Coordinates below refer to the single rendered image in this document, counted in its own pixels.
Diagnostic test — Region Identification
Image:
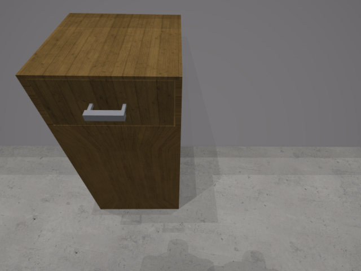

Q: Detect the drawer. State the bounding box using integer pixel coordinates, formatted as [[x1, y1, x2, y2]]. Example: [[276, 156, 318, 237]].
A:
[[28, 78, 175, 125]]

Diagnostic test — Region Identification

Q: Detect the handle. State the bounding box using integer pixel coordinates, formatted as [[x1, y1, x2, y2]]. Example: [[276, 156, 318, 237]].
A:
[[82, 103, 127, 121]]

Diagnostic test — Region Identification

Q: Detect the cabinet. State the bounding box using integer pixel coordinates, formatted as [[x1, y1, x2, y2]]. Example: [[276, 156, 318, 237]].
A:
[[15, 13, 182, 209]]

